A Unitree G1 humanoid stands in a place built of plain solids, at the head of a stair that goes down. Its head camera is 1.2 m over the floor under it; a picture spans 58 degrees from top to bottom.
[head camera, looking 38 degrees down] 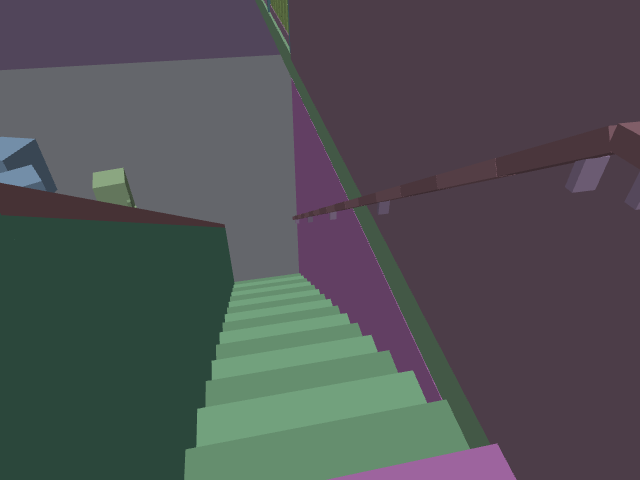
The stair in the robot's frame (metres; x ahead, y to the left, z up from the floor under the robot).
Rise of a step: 0.19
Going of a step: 0.26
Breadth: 0.90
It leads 11 degrees to the left of straight ahead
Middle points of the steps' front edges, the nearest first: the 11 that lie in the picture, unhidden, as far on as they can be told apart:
0.77 -0.01 -0.19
1.02 0.04 -0.37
1.28 0.09 -0.56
1.53 0.15 -0.75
1.78 0.20 -0.93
2.03 0.25 -1.12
2.28 0.30 -1.31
2.54 0.35 -1.50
2.79 0.40 -1.68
3.04 0.45 -1.87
3.29 0.50 -2.06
